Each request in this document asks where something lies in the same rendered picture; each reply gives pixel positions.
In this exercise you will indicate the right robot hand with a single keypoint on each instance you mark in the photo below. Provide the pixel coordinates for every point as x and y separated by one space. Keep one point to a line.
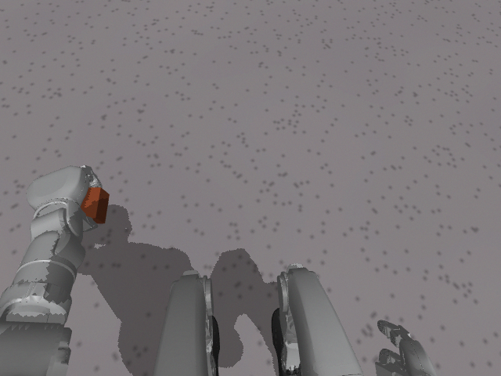
413 359

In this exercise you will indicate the small box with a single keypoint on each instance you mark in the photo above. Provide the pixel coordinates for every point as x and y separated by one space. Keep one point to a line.
95 204

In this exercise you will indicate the left robot hand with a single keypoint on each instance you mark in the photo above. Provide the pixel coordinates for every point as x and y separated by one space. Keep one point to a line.
69 183

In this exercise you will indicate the left robot arm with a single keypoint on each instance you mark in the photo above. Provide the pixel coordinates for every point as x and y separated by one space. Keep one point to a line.
35 308

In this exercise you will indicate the right robot foot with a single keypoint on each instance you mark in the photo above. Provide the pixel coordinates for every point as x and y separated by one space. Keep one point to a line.
277 338

